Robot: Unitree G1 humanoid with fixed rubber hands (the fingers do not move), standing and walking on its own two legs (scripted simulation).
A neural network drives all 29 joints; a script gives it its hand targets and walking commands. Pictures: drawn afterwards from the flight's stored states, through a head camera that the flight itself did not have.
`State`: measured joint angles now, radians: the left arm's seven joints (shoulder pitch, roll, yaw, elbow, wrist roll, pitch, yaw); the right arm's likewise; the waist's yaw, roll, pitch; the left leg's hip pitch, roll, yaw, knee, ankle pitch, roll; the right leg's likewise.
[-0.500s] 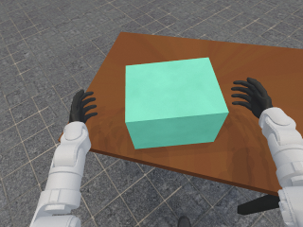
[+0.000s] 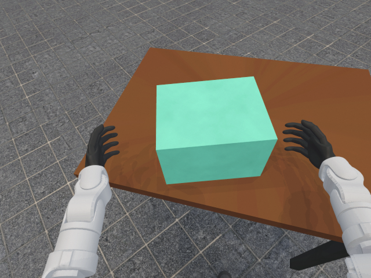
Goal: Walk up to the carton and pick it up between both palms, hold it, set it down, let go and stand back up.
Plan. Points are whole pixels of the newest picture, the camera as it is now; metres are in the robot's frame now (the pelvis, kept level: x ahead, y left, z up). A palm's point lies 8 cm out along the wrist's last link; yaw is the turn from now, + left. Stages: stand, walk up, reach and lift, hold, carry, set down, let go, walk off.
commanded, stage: set down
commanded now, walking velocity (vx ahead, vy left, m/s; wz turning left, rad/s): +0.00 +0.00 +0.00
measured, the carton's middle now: (209, 131) +0.46 +0.01 -0.01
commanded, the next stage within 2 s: none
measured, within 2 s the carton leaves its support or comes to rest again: neither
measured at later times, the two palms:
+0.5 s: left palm (100, 169) +0.29 +0.23 +0.05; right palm (322, 165) +0.37 -0.24 +0.02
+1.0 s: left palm (104, 177) +0.29 +0.23 +0.03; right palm (330, 181) +0.35 -0.26 +0.00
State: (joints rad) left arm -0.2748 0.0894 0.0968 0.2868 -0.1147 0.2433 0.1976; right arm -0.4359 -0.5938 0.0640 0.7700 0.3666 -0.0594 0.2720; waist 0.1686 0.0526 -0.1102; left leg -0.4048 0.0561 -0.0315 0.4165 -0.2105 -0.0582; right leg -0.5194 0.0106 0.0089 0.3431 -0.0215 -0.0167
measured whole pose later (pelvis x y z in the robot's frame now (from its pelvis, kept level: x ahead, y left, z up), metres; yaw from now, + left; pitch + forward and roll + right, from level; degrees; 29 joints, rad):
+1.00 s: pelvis +0.01 +0.01 +0.00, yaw +0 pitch +10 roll +0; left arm -0.11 0.07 0.03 0.25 -0.11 0.16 0.20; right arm -0.22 -0.59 0.05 0.78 0.42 -0.20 0.29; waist 0.14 0.04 -0.10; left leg -0.37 0.06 -0.03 0.42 -0.24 -0.06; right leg -0.48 0.01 0.01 0.34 -0.05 -0.01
